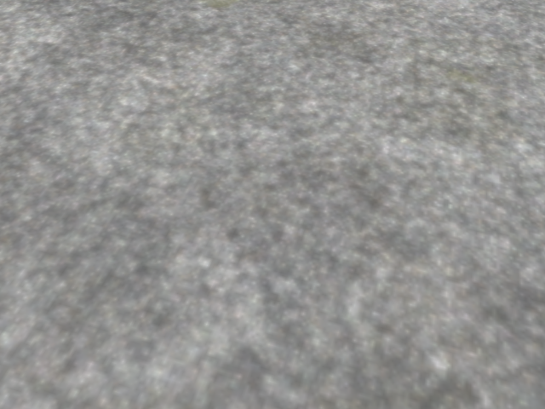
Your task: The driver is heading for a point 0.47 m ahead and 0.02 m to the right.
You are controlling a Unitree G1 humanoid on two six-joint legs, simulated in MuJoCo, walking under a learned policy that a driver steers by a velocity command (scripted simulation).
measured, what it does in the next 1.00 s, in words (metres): walks ahead: right foot, then left foot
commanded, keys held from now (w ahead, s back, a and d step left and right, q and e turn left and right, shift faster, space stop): w+q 0.10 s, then w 0.42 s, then w+e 0.14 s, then no key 0.34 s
